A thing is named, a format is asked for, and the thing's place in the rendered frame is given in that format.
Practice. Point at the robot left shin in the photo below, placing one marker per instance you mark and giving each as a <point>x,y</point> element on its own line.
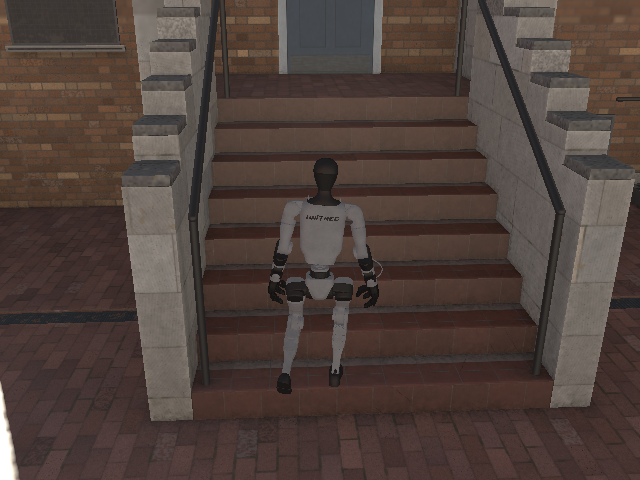
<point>291,341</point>

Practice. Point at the right robot upper arm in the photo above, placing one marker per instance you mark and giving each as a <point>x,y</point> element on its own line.
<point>354,213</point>

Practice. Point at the robot left forearm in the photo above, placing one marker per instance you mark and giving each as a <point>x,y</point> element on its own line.
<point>278,265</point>

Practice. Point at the robot right forearm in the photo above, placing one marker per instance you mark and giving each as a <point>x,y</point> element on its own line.
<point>367,269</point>

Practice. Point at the robot left hand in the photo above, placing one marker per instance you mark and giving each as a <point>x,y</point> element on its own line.
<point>274,287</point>

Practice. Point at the left robot upper arm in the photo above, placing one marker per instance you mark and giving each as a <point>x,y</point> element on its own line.
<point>292,209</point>

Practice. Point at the humanoid robot torso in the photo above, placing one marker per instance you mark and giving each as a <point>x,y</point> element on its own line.
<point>321,238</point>

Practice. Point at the robot right hand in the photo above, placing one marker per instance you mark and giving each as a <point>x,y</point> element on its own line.
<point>372,291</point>

